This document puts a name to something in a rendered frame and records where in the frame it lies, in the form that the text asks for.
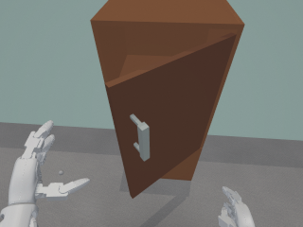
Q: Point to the cupboard door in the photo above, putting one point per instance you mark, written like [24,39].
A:
[175,98]

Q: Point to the handle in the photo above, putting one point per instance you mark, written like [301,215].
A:
[143,131]

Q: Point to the left robot forearm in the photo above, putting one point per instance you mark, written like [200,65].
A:
[21,214]

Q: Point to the right robot hand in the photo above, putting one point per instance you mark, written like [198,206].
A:
[240,215]

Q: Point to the left robot hand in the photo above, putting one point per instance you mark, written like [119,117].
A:
[24,186]

